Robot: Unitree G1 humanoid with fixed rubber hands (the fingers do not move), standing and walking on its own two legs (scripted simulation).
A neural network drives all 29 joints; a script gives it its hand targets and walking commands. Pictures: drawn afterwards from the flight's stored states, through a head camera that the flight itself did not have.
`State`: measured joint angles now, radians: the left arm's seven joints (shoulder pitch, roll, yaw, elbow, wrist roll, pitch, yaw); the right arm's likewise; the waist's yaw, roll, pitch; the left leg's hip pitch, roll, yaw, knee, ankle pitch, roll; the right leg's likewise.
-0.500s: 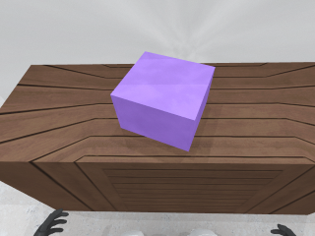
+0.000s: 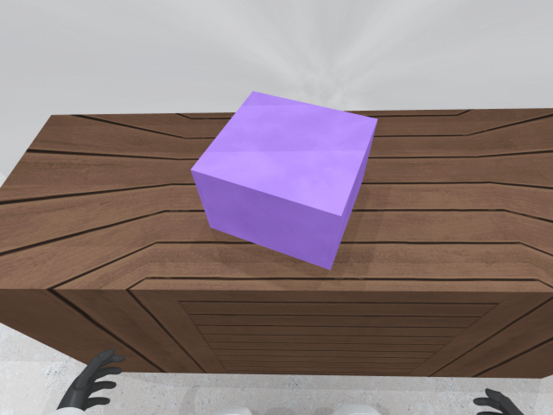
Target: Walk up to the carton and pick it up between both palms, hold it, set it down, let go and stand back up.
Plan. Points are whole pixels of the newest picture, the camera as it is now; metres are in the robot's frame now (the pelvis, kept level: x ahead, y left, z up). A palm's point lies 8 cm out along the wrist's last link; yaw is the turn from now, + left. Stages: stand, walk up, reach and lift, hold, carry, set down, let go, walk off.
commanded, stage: walk up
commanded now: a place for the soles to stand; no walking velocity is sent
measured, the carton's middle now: (289, 176) +0.50 +0.01 +0.01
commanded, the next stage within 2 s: reach and lift in 0.64 s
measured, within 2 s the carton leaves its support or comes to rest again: neither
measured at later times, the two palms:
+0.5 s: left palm (75, 405) +0.13 +0.31 -0.06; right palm out of the picture +0.09 -0.31 -0.09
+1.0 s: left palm (104, 373) +0.17 +0.29 -0.06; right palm (517, 412) +0.13 -0.30 -0.08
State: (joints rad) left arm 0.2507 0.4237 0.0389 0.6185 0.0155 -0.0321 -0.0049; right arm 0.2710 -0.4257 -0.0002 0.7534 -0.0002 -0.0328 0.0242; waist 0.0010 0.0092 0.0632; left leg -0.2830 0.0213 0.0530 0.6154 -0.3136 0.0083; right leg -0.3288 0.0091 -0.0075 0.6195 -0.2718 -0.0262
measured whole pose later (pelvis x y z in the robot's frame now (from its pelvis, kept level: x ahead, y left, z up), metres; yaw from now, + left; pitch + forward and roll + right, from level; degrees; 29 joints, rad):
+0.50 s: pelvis +0.00 +0.00 +0.00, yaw +0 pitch -1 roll +0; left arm 0.25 0.42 0.04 0.62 0.02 -0.04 0.00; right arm 0.27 -0.43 0.00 0.76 0.00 -0.03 0.02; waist 0.00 0.01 0.06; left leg -0.28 0.02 0.06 0.62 -0.31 0.01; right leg -0.33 0.01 0.00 0.62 -0.27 -0.02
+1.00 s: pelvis -0.01 -0.01 +0.00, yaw +0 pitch -3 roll +0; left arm 0.10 0.35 0.09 0.51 0.03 0.29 0.00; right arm 0.18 -0.36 -0.06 0.77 -0.04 -0.23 0.02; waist 0.00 -0.01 0.10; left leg -0.28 0.04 0.05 0.66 -0.34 0.00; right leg -0.33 0.02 -0.01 0.66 -0.29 -0.02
